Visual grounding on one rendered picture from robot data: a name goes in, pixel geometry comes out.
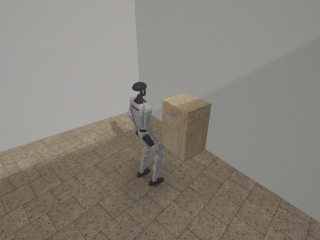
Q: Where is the robot right hand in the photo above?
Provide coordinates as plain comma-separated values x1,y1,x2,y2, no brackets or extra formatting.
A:
156,143,167,156

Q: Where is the robot left forearm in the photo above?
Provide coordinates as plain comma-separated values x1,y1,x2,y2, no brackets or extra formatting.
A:
129,116,138,127

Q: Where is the handle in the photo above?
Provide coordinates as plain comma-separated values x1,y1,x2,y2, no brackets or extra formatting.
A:
167,111,176,117

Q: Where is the robot right forearm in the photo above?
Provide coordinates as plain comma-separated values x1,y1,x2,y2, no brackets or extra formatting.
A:
147,125,161,146

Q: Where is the cabinet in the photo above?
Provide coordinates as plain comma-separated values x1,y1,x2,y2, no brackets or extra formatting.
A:
162,93,212,162

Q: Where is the robot right upper arm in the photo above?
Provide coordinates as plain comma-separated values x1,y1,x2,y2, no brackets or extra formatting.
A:
143,104,153,131

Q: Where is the robot left upper arm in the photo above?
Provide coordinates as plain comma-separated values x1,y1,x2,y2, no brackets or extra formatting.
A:
128,97,136,118

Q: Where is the right robot foot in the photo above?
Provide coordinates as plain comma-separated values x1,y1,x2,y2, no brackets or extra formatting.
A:
149,177,164,186

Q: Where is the drawer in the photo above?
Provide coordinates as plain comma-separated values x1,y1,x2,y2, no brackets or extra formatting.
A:
163,102,187,125

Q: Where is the robot left shin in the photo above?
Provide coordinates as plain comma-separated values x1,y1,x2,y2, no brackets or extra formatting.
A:
140,147,151,173

